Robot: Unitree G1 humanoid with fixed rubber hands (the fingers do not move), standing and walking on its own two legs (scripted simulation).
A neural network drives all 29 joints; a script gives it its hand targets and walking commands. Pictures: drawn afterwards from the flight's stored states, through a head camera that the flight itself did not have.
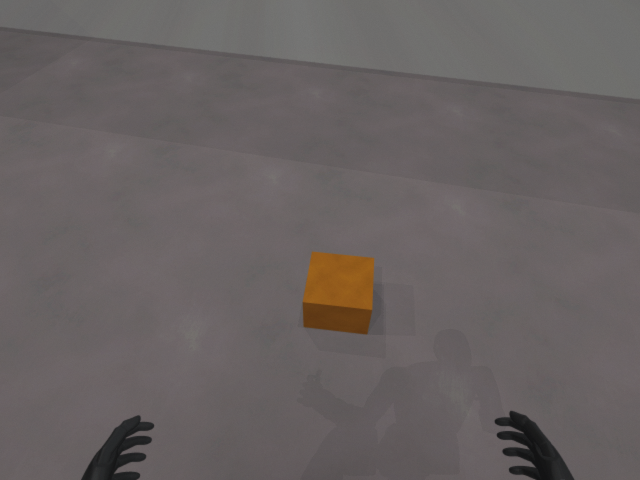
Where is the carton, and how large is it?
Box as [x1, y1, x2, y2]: [303, 252, 373, 333]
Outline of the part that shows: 312,252 303,297 304,326 366,333 372,303 373,258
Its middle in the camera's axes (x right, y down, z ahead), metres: +0.07 +0.19 +1.38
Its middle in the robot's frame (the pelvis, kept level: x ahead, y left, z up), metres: +0.85 -0.07 -0.67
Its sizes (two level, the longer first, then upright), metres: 0.225 0.218 0.159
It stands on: the floor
